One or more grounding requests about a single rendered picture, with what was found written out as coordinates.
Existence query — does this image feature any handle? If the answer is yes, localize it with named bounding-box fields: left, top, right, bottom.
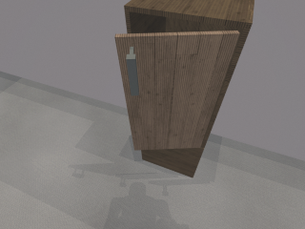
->
left=126, top=47, right=139, bottom=96

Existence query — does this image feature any cupboard door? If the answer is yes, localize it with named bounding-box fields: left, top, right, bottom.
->
left=114, top=31, right=240, bottom=151

